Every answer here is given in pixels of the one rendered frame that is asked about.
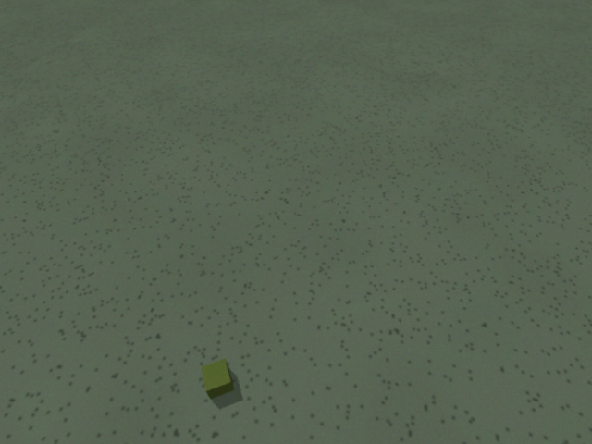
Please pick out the cube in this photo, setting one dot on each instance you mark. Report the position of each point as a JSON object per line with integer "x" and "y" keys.
{"x": 217, "y": 379}

